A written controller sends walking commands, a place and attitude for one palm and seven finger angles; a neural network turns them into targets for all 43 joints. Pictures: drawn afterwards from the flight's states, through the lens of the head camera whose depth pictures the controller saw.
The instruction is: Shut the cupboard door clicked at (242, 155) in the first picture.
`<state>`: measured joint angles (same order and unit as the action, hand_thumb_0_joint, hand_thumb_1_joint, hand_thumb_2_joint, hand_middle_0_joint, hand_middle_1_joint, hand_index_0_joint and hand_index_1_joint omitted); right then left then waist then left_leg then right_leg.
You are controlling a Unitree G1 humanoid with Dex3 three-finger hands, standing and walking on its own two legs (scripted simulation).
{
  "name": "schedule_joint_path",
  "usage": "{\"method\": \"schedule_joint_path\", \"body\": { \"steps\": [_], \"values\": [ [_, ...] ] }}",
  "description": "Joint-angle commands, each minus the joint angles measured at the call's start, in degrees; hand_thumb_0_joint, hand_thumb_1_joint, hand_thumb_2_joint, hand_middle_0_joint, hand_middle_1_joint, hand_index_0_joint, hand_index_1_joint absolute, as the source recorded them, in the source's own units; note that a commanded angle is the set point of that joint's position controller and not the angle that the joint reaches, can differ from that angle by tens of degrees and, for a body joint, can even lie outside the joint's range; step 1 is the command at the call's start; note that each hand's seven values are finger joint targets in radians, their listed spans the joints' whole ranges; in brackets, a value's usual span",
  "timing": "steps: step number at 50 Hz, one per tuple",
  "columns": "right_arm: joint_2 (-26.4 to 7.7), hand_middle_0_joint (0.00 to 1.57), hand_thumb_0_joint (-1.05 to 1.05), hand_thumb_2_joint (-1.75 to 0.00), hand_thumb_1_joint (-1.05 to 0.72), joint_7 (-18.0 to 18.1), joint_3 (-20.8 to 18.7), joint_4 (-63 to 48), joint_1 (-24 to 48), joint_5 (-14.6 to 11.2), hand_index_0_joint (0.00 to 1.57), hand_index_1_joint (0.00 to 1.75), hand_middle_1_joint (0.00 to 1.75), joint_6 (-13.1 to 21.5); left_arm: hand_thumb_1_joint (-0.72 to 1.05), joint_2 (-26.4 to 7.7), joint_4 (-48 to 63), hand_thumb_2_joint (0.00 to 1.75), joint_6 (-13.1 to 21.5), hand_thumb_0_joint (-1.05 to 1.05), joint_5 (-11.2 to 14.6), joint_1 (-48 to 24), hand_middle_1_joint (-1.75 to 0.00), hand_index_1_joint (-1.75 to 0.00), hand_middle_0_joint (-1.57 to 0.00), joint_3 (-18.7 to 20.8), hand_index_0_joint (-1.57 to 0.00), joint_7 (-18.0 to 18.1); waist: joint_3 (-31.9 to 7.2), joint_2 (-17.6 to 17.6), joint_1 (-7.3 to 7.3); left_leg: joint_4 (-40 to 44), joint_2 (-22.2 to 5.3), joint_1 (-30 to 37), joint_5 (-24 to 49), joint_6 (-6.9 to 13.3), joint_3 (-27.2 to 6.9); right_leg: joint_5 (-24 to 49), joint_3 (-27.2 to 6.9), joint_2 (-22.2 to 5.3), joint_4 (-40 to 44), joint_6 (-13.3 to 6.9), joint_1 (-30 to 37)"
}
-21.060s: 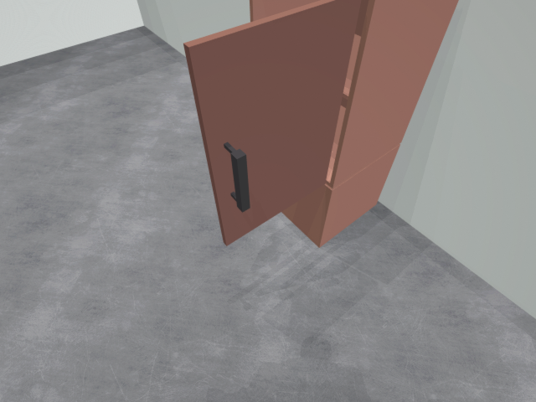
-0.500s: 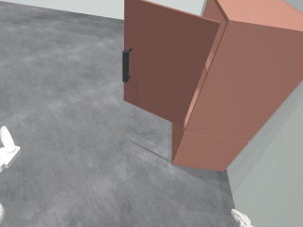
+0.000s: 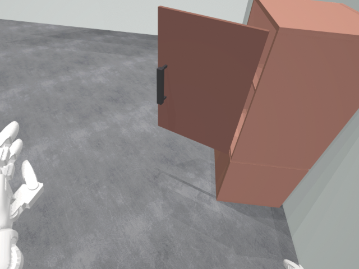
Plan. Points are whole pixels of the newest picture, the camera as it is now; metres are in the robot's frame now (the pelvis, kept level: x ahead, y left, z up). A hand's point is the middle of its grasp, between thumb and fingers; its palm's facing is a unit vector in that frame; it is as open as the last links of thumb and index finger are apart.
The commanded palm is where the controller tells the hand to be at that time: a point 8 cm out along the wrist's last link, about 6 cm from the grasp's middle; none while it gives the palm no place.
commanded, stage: stop stepping back and stand still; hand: left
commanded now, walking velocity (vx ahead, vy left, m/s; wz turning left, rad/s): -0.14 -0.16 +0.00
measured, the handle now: (162, 84) +0.88 +0.13 -0.05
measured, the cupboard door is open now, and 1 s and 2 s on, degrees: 67 67 67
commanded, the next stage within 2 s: let the arm hang, fingers relaxed in 0.16 s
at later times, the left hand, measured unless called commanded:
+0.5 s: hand out of the picture +0.11 +0.18 -0.13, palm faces +0.00 -0.97 -0.23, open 7.4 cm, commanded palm none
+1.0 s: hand out of the picture -0.05 +0.21 -0.16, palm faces +0.04 -0.97 -0.22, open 7.4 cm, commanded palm none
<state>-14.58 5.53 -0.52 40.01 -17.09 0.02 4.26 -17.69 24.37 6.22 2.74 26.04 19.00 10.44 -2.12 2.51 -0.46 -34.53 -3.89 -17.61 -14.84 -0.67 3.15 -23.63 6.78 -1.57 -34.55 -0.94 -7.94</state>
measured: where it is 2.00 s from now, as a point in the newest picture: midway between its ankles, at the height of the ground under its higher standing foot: outside the picture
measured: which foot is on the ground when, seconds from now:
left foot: down 0.00-1.00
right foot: down 0.00-1.00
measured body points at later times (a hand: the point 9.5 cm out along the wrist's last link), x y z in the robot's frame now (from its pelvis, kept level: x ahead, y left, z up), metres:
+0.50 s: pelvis -0.01 +0.00 -0.01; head -0.01 -0.01 +0.44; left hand +0.10 +0.23 -0.11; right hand +0.12 -0.26 -0.13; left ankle +0.04 +0.14 -0.72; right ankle -0.03 -0.10 -0.73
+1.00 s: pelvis -0.02 +0.02 +0.01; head -0.02 +0.02 +0.46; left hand -0.05 +0.26 -0.14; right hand -0.02 -0.20 -0.15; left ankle +0.04 +0.14 -0.73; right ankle -0.03 -0.10 -0.73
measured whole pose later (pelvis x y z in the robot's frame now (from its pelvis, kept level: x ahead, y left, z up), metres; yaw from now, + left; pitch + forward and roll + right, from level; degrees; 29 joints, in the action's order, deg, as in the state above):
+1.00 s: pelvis -0.02 +0.02 +0.01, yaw +0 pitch -2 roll -1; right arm -9.1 1.0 0.1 61.7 -17.0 0.8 -1.7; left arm -10.2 -62.8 -1.3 -1.0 20.0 0.7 1.1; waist 1.5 -1.5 -0.1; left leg -25.7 -1.8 -15.0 -8.8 0.6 3.7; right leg -15.3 4.1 -1.7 -25.6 0.4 -8.3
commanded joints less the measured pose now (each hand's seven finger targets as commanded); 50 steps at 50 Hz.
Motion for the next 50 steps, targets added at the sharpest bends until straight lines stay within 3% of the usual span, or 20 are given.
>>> {"method": "schedule_joint_path", "body": {
  "steps": [1, 2, 4, 7, 9, 10, 12, 13, 14, 16, 19, 21, 23, 26, 27, 29, 31, 34, 37, 50],
  "values": [
    [-3.59, 0.20, 0.00, -0.90, -0.90, -0.47, -1.55, -12.05, 7.51, 1.12, 0.20, 0.30, 0.30, 5.95, 0.90, -21.06, 26.99, 0.90, 8.26, 0.00, 0.18, -4.47, -0.30, -0.30, -0.20, 13.86, -0.20, 0.70, -3.05, -22.67, 0.92, 14.75, -11.89, 13.55, 31.89, 5.86, -16.44, -1.71, -3.84, 2.23, -6.82, 1.49, -13.07],
    [-3.77, 0.20, 0.00, -0.90, -0.90, -0.84, -1.90, -11.40, 7.30, 1.51, 0.20, 0.30, 0.30, 6.44, 0.90, -22.47, 26.84, 0.90, 8.37, 0.00, -0.05, -3.02, -0.30, -0.30, -0.20, 16.02, -0.20, 0.59, -3.42, -21.66, 0.41, 15.99, -12.27, 11.22, 28.58, 5.71, -16.26, -3.53, -4.55, 2.02, -7.47, 1.58, -11.34],
    [-3.85, 0.20, 0.00, -0.90, -0.90, -1.59, -2.21, -11.95, 7.19, 0.81, 0.20, 0.30, 0.30, 6.40, 0.90, -19.97, 24.71, 0.90, 8.62, 0.00, 0.66, 0.34, -0.30, -0.30, -0.20, 16.16, -0.20, 0.49, -4.33, -18.95, 0.48, 12.91, -12.12, 10.49, 28.35, 5.21, -10.71, 0.06, -4.23, 2.02, -0.68, 1.61, -8.32],
    [-4.15, 0.20, 0.00, -0.90, -0.90, -2.72, -2.57, -12.87, 5.40, -0.37, 0.20, 0.30, 0.30, 5.91, 0.90, -17.20, 16.61, 0.90, 7.39, 0.00, 1.37, 11.53, -0.30, -0.30, -0.20, 16.74, -0.20, -0.09, -8.16, -13.62, 0.94, 7.60, -7.91, 8.40, 24.72, 1.70, -2.95, 17.34, -3.61, 2.12, 11.33, 1.53, 0.18],
    [-3.94, 0.20, 0.00, -0.90, -0.90, -2.89, -2.26, -13.32, 6.31, -0.67, 0.20, 0.30, 0.30, 4.53, 0.90, -16.47, 13.76, 0.90, 6.74, 0.00, 1.90, 12.00, -0.30, -0.30, -0.20, 15.78, -0.20, -0.41, -8.17, -7.07, 1.58, 5.74, -4.94, 0.93, 13.18, 0.16, -0.41, 26.93, -7.67, -1.38, 9.58, 0.53, 3.54],
    [-3.79, 0.20, 0.00, -0.90, -0.90, -2.89, -2.59, -13.06, 5.89, -1.09, 0.20, 0.30, 0.30, 3.77, 0.90, -15.16, 11.53, 0.90, 6.04, 0.00, 2.24, 13.07, -0.30, -0.30, -0.20, 14.71, -0.20, -0.50, -7.62, -0.89, 1.82, 2.76, -3.13, 0.95, 9.55, -0.25, -0.05, 28.54, -10.96, -3.49, 10.59, -0.75, 1.28],
    [-3.25, 0.20, 0.00, -0.90, -0.90, -2.56, -2.19, -12.75, 6.37, -1.18, 0.20, 0.30, 0.30, 2.42, 0.90, -15.28, 9.08, 0.90, 5.09, 0.00, 2.20, 13.96, -0.30, -0.30, -0.20, 13.99, -0.20, -0.16, -7.30, 3.25, 2.23, -0.19, -0.95, 0.33, 6.46, -0.54, -0.19, 34.61, -14.51, -7.67, 11.94, -2.96, -0.32],
    [-10.66, 0.20, 0.00, -0.90, -0.90, -6.45, -3.13, -4.18, 13.67, -1.01, 0.20, 0.30, 0.30, 5.45, 0.90, -7.04, -26.41, 0.90, -2.79, 0.00, -4.51, 0.76, -0.30, -0.30, -0.20, -12.51, -0.20, -8.40, -3.57, 0.69, 3.23, -5.72, -3.63, -4.00, 12.28, 0.04, -3.30, 48.41, -8.83, -11.81, 1.68, -3.76, -5.16],
    [-8.72, 0.20, 0.00, -0.90, -0.90, -5.94, -3.71, -4.14, 11.09, -0.48, 0.20, 0.30, 0.30, 3.05, 0.90, -4.98, -27.45, 0.90, -6.11, 0.00, -3.77, -0.13, -0.30, -0.30, -0.20, -12.14, -0.20, -10.03, -5.06, -0.10, 2.99, -3.43, -3.37, 0.33, 10.11, 0.00, -3.37, 42.30, -9.78, -8.80, 1.77, -3.26, -9.31],
    [-8.38, 0.20, 0.00, -0.90, -0.90, -5.30, -2.78, -4.08, 9.45, 0.03, 0.20, 0.30, 0.30, 0.73, 0.90, -3.55, -29.70, 0.90, -6.92, 0.00, -3.76, -1.45, -0.30, -0.30, -0.20, -13.58, -0.20, -10.97, -3.32, 1.21, 1.27, -2.68, -3.93, -1.40, 12.48, 1.62, -3.73, 30.72, -6.11, -6.48, 0.78, -1.40, -11.21],
    [-6.95, 0.20, 0.00, -0.90, -0.90, -4.93, -1.58, -4.49, 9.21, 0.71, 0.20, 0.30, 0.30, -2.31, 0.90, -4.54, -37.71, 0.90, -6.72, 0.00, -4.30, -6.97, -0.30, -0.30, -0.20, -14.80, -0.20, -10.69, -0.90, 15.44, 0.88, -5.83, -0.37, -2.31, 9.23, 1.69, -3.76, 31.70, -7.99, -8.09, 3.95, -3.74, -11.55],
    [-5.19, 0.20, 0.00, -0.90, -0.90, -4.74, -1.25, -3.27, 8.49, 1.49, 0.20, 0.30, 0.30, -4.20, 0.90, -4.50, -45.09, 0.90, -7.11, 0.00, -4.66, -8.77, -0.30, -0.30, -0.20, -15.04, -0.20, -10.06, 1.67, 18.62, 0.93, -7.89, 2.40, -2.44, 0.34, 1.14, -2.44, 32.10, -9.57, -10.04, 6.47, -5.92, -12.06],
    [-4.76, 0.20, 0.00, -0.90, -0.90, -4.78, -1.29, -0.64, 7.02, 2.02, 0.20, 0.30, 0.30, -5.19, 0.90, -4.54, -51.32, 0.90, -7.40, 0.00, -4.72, -9.66, -0.30, -0.30, -0.20, -15.42, -0.20, -9.46, 2.39, 12.31, 1.30, -5.11, 2.21, -0.28, 2.27, 0.97, -2.29, 27.78, -9.78, -9.96, 6.29, -6.17, -11.92],
    [-5.20, 0.20, 0.00, -0.90, -0.90, -5.02, -0.91, 3.72, 5.74, 2.06, 0.20, 0.30, 0.30, -5.09, 0.90, -2.42, -59.56, 0.90, -7.68, 0.00, -3.99, -8.93, -0.30, -0.30, -0.20, -16.16, -0.20, -9.19, 2.10, -8.59, 1.22, 4.35, -2.21, 3.77, 14.30, 2.53, -6.73, 9.11, -7.05, -4.38, 4.58, -1.91, -12.15],
    [-6.27, 0.20, 0.00, -0.90, -0.90, -4.96, -0.93, 4.62, 6.12, 1.85, 0.20, 0.30, 0.30, -5.06, 0.90, -2.72, -62.26, 0.90, -7.71, 0.00, -3.83, -7.75, -0.30, -0.30, -0.20, -16.24, -0.20, -9.16, 2.09, -14.25, 0.53, 7.20, -3.60, 1.14, 12.11, 3.27, -8.50, 5.84, -6.16, -2.82, 4.87, -0.92, -8.87],
    [-4.46, 0.20, 0.00, -0.90, -0.90, -4.52, -1.36, 6.20, 6.65, 2.09, 0.20, 0.30, 0.30, -5.12, 0.90, 0.38, -66.72, 0.90, -7.42, 0.00, -3.97, -4.80, -0.30, -0.30, -0.20, -15.09, -0.20, -9.10, 0.61, -18.05, -0.43, 10.20, -3.25, -2.32, 2.81, 3.42, -8.54, 5.37, -6.02, -2.20, 7.12, -1.24, -3.36],
    [-3.59, 0.20, 0.00, -0.90, -0.90, -4.40, -1.31, 7.83, 5.88, 1.91, 0.20, 0.30, 0.30, -5.34, 0.90, -0.40, -70.22, 0.90, -7.08, 0.00, -3.83, -4.97, -0.30, -0.30, -0.20, -15.57, -0.20, -9.30, 0.53, -17.58, -0.29, 9.94, -2.04, -2.06, -1.10, 2.45, -7.04, 5.96, -7.50, -3.03, 10.08, -2.17, -2.75],
    [-2.85, 0.20, 0.00, -0.90, -0.90, -4.15, -1.41, 10.40, 2.97, 1.43, 0.20, 0.30, 0.30, -5.32, 0.90, -0.59, -74.10, 0.90, -6.56, 0.00, -3.81, -6.60, -0.30, -0.30, -0.20, -15.96, -0.20, -9.49, 0.92, -9.47, 0.76, 8.99, -2.01, 1.14, 0.88, 1.86, -6.41, 5.88, -8.73, -4.40, 14.23, -2.69, -4.38],
    [-2.81, 0.20, 0.00, -0.90, -0.90, -4.04, -1.46, 12.76, 1.10, 1.12, 0.20, 0.30, 0.30, -5.33, 0.90, -0.44, -77.59, 0.90, -6.33, 0.00, -3.73, -7.09, -0.30, -0.30, -0.20, -16.42, -0.20, -9.50, 3.08, -4.57, 1.29, 9.60, -2.25, 3.83, 2.13, 1.64, -5.84, 4.41, -8.46, -4.50, 16.39, -2.68, -7.07],
    [-0.60, 0.20, 0.00, -0.90, -0.90, -3.83, -0.88, 20.71, -2.16, 0.95, 0.20, 0.30, 0.30, -4.83, 0.90, 2.65, -86.55, 0.90, -6.42, 0.00, -3.60, -3.34, -0.30, -0.30, -0.20, -17.38, -0.20, -8.78, 7.83, -1.18, 0.65, 16.33, -2.42, 4.04, -1.70, 2.07, -5.56, 4.44, -7.21, -3.59, 16.16, -1.17, -7.46]
  ]
}}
